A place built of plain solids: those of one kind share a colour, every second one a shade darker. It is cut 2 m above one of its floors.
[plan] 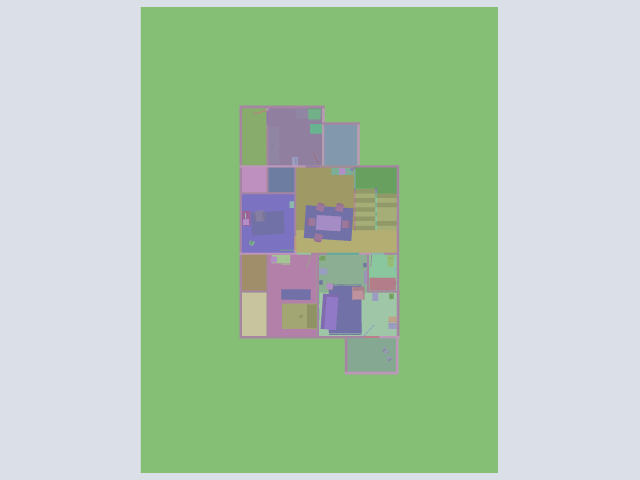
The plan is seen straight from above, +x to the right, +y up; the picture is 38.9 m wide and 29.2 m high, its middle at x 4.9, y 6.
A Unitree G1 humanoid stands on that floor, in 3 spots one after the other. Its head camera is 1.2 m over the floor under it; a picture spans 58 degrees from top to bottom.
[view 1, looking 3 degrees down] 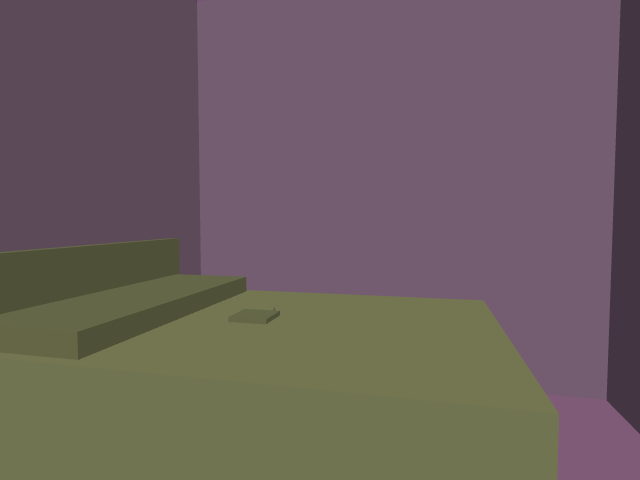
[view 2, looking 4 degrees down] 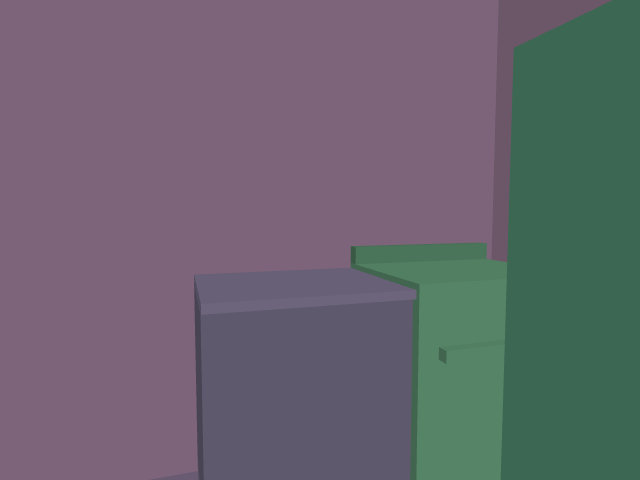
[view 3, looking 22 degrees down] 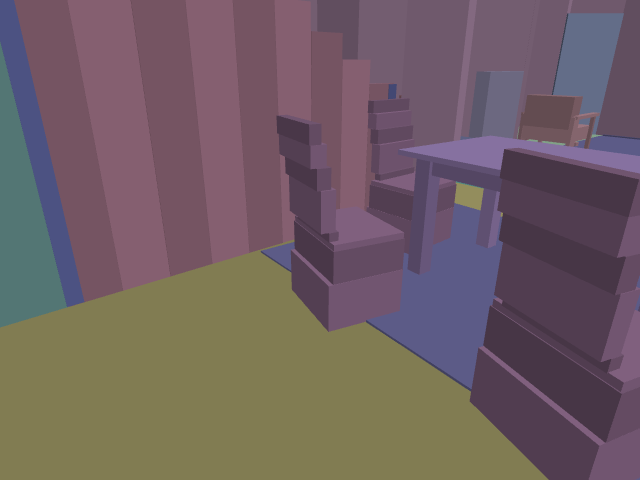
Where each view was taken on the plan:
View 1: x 2.92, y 3.33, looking -76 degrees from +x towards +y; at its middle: wall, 3.27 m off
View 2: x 3.38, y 12.03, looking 72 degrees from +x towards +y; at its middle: wall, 2.10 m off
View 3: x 4.58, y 9.38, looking -40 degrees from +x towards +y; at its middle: chair_ladder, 2.08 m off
